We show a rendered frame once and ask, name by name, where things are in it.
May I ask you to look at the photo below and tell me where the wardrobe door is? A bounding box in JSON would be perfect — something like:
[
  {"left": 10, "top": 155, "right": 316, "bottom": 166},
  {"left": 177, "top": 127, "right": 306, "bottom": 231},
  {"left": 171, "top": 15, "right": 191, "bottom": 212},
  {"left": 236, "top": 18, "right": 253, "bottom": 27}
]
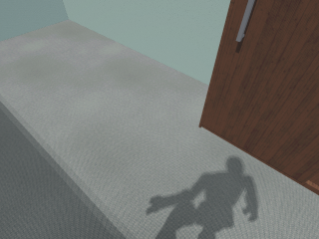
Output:
[
  {"left": 309, "top": 172, "right": 319, "bottom": 186},
  {"left": 202, "top": 0, "right": 319, "bottom": 183}
]

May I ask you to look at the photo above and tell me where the handle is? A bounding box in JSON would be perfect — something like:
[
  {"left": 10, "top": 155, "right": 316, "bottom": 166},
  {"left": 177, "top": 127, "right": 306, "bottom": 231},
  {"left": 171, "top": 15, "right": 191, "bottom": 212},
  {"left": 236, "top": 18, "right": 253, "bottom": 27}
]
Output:
[{"left": 235, "top": 0, "right": 255, "bottom": 42}]

